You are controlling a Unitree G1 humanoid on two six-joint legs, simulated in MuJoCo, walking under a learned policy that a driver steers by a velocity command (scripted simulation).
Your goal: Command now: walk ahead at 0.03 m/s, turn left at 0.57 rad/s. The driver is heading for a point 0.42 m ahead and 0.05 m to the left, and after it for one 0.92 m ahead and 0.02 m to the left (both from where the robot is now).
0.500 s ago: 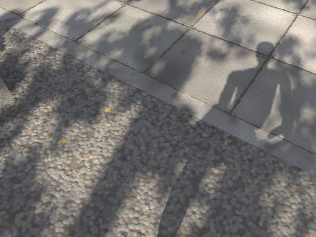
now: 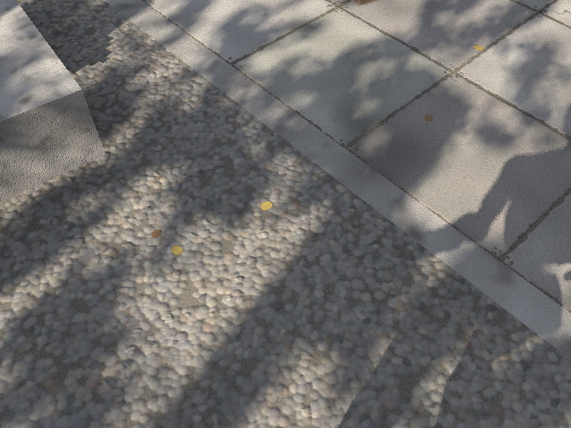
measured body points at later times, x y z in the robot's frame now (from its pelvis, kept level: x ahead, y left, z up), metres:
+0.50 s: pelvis +0.01 +0.00 +0.00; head +0.03 +0.02 +0.44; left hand +0.05 +0.32 -0.11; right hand +0.26 -0.21 -0.08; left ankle -0.03 +0.10 -0.74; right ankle +0.04 -0.15 -0.73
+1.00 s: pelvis +0.20 +0.05 -0.02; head +0.23 +0.06 +0.43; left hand +0.31 +0.36 -0.10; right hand +0.32 -0.22 -0.13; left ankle -0.03 +0.10 -0.73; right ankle +0.35 +0.00 -0.74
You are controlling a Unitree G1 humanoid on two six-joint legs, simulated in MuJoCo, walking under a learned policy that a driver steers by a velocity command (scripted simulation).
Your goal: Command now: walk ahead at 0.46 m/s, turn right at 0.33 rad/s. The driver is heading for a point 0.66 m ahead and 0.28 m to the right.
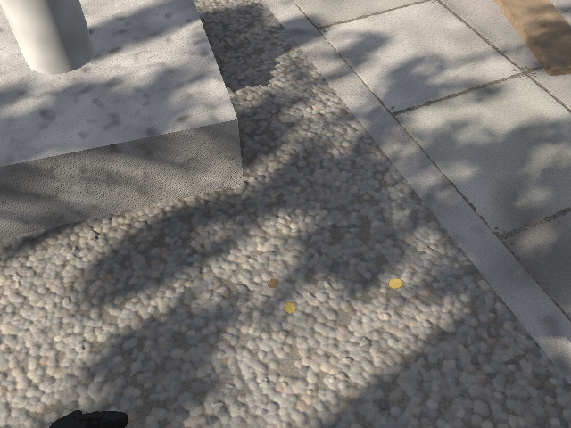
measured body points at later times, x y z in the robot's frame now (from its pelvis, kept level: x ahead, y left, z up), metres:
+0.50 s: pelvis +0.30 -0.01 +0.00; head +0.33 -0.01 +0.45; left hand +0.40 +0.28 -0.11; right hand +0.47 -0.30 -0.05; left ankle +0.44 +0.08 -0.72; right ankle +0.12 -0.09 -0.70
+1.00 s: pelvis +0.54 -0.13 +0.00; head +0.57 -0.17 +0.44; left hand +0.87 -0.07 -0.07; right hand +0.39 -0.40 -0.13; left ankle +0.45 +0.08 -0.70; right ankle +0.59 -0.27 -0.72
